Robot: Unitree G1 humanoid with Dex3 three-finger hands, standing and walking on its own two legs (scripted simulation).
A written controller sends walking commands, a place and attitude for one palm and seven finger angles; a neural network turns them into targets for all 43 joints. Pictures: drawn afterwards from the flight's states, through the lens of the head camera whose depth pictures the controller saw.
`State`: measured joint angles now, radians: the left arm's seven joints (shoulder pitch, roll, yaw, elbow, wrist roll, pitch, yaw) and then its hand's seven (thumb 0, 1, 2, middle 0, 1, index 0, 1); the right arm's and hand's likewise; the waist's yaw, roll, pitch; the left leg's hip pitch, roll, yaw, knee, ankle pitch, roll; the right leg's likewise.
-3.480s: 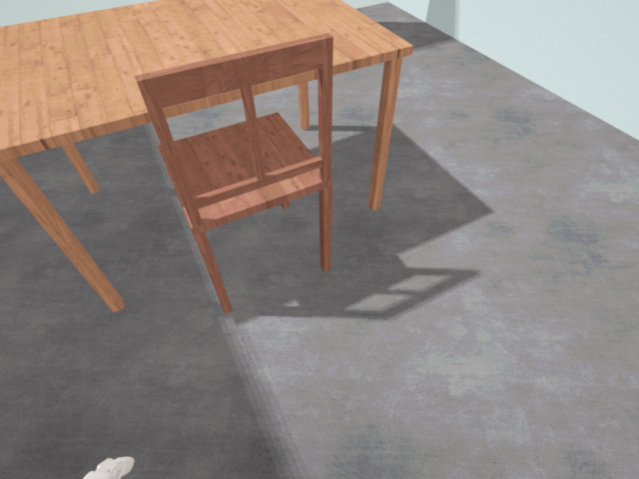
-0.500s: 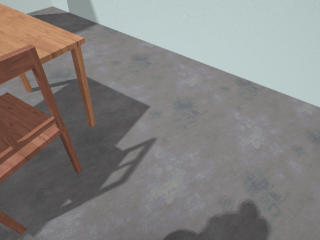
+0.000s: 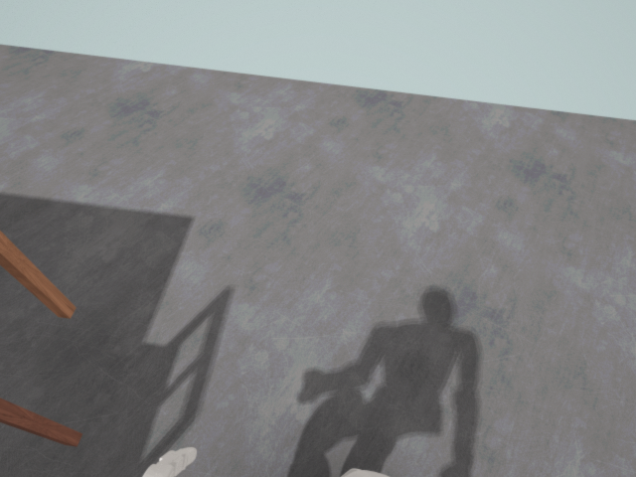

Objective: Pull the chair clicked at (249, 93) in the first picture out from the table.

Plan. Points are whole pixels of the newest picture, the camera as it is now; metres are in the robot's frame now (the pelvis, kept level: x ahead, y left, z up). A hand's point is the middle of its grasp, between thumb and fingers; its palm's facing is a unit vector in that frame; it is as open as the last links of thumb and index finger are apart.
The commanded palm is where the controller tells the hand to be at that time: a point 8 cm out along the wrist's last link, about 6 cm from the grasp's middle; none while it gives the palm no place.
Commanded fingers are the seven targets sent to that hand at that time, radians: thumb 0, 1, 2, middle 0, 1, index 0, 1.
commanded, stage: walk to a spot facing it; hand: left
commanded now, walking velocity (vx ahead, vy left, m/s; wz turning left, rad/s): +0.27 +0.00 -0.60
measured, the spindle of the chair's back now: out of the picture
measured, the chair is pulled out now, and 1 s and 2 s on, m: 0.00 0.00 0.00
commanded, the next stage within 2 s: turn to face it in 2.00 s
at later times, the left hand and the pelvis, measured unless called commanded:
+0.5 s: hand (129, 430) +0.20 +0.27 -0.16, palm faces -0.15 -0.95 -0.26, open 7.4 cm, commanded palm none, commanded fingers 0.00 0.90 0.90 -0.20 -0.30 -0.20 -0.30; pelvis +0.15 +0.07 +0.01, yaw -18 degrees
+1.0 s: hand (236, 306) +0.39 +0.14 -0.13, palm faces -0.61 -0.75 -0.25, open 7.4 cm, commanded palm none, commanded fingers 0.00 0.90 0.90 -0.20 -0.30 -0.20 -0.30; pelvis +0.17 +0.06 +0.01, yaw -39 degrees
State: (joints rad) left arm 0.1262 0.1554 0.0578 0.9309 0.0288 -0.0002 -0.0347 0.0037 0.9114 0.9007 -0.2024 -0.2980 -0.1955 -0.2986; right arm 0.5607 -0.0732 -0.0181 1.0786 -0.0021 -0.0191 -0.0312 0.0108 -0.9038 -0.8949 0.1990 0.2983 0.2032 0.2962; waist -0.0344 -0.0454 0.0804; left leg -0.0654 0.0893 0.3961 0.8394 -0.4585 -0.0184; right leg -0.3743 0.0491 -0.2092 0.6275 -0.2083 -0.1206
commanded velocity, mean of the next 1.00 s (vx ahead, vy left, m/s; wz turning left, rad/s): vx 0.02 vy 0.00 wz -0.60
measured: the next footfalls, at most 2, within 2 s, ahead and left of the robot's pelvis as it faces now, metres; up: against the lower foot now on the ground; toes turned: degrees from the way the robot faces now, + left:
left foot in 0.48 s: +0.27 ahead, +0.15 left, +0.00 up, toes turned -14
right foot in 1.02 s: +0.13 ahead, -0.05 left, +0.00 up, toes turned -47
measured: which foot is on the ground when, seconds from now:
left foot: up 0.00-0.46, down 0.48-1.00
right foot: down 0.00-0.48, up 0.50-1.00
